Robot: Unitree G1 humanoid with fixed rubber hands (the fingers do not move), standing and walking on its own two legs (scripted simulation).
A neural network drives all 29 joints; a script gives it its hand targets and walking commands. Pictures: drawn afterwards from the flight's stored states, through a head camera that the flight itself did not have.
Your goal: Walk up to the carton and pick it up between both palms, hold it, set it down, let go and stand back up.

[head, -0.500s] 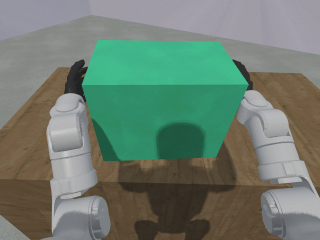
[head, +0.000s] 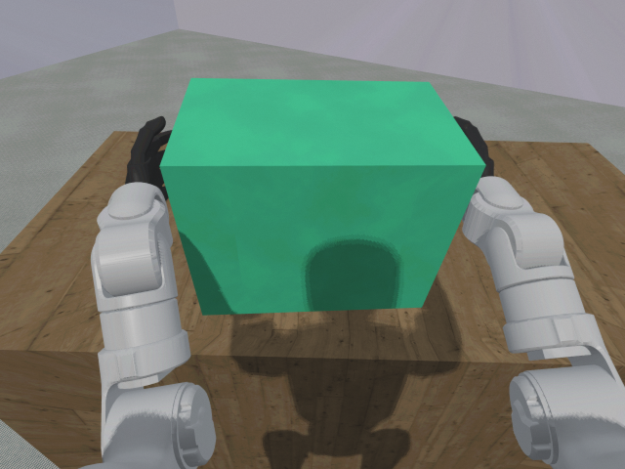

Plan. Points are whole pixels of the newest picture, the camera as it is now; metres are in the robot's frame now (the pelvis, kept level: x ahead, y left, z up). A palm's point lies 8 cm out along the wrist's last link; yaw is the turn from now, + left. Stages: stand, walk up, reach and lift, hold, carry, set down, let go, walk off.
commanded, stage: hold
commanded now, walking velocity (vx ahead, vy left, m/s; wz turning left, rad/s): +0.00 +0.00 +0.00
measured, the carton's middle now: (314, 200) +0.37 +0.00 +0.21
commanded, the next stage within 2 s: none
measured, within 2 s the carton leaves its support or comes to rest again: neither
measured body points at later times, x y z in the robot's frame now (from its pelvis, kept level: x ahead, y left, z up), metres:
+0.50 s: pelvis +0.00 +0.00 +0.00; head -0.05 +0.03 +0.45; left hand +0.37 +0.19 +0.24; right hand +0.37 -0.18 +0.24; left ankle +0.03 +0.11 -0.75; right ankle -0.01 -0.11 -0.75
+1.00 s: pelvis +0.00 +0.00 +0.00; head -0.05 +0.03 +0.45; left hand +0.37 +0.19 +0.24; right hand +0.37 -0.18 +0.24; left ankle +0.03 +0.11 -0.75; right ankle -0.01 -0.11 -0.75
